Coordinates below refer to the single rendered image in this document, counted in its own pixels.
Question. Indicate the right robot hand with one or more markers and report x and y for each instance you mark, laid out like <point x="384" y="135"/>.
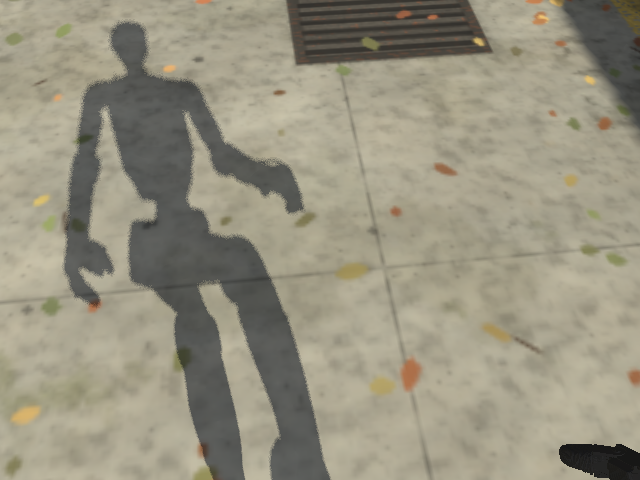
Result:
<point x="615" y="463"/>

